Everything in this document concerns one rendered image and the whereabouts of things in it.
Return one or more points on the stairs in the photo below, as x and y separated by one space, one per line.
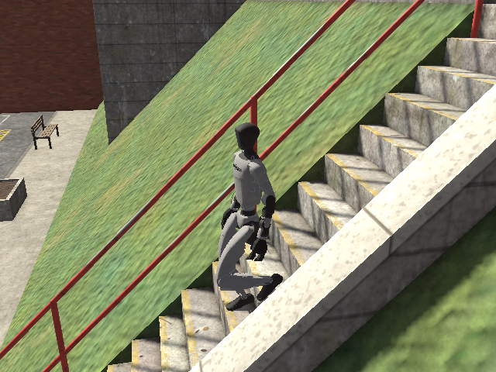
412 121

